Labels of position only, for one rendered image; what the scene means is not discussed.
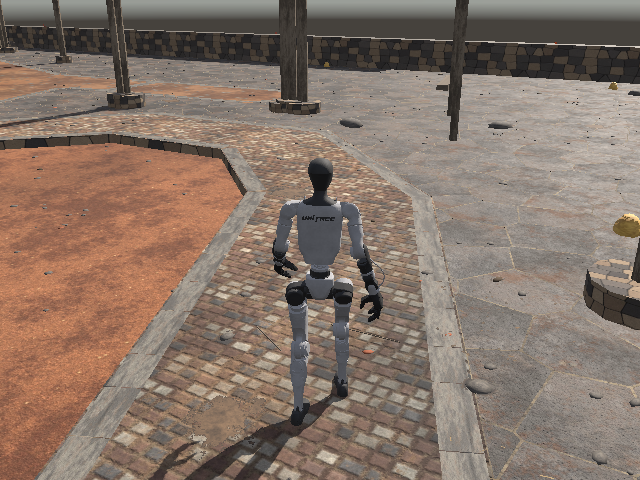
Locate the robot right hand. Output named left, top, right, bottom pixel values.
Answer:
left=360, top=291, right=383, bottom=322

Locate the robot right shin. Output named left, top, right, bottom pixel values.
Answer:
left=335, top=322, right=349, bottom=384

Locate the robot right thigh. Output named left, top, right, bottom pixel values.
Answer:
left=333, top=278, right=353, bottom=340

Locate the robot right upper arm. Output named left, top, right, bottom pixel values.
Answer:
left=341, top=202, right=366, bottom=260

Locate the robot left forearm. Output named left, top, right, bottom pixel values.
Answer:
left=272, top=237, right=286, bottom=266

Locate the robot left hand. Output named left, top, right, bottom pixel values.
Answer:
left=274, top=259, right=298, bottom=278

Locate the robot left upper arm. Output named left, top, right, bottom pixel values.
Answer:
left=274, top=200, right=300, bottom=253

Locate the robot right forearm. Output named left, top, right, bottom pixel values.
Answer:
left=357, top=244, right=380, bottom=295

